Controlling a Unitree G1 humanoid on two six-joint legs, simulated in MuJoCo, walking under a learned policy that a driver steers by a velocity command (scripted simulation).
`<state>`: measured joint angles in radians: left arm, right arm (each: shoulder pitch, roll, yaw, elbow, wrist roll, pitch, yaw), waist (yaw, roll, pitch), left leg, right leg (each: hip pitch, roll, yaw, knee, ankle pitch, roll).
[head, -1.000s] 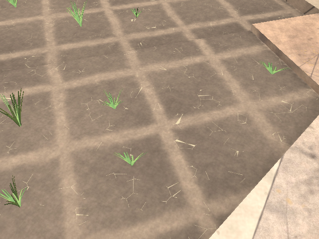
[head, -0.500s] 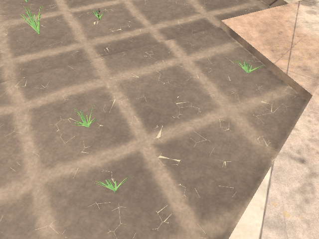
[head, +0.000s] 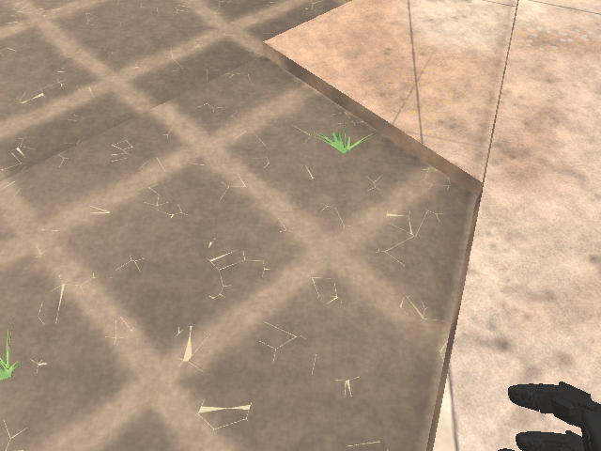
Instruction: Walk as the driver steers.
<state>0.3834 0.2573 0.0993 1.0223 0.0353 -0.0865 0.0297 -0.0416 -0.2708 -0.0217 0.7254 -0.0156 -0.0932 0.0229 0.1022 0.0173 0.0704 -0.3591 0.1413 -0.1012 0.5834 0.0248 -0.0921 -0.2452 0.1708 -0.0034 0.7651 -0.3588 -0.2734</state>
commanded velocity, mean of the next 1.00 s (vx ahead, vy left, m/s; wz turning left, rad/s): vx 1.00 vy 0.00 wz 0.46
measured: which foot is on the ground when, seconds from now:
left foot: up 0.00-0.04, down 0.06-0.38, up 0.40-0.78, down 0.80-1.00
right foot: down 0.00-0.04, up 0.06-0.36, down 0.38-0.80, up 0.82-1.00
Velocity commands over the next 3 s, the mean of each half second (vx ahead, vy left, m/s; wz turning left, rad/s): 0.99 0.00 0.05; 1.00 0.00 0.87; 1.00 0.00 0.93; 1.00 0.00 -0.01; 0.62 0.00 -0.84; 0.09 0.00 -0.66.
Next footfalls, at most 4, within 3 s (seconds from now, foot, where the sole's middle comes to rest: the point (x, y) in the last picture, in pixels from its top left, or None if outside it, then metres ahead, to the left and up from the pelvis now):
0.06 left None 0.14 0.20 -0.83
0.38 right None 0.47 -0.12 -0.83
0.80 left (295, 317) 0.86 0.10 -0.83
1.22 right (297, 195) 1.30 0.14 -0.83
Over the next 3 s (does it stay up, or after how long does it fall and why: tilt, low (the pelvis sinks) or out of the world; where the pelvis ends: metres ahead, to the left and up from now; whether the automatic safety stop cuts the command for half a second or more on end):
stays up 1.82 1.04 -0.12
